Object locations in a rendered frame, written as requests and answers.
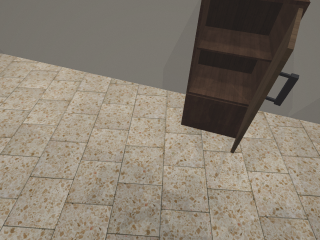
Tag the handle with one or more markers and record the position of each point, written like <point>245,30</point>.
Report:
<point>292,79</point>

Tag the cupboard door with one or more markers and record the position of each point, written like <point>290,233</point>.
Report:
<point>279,60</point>

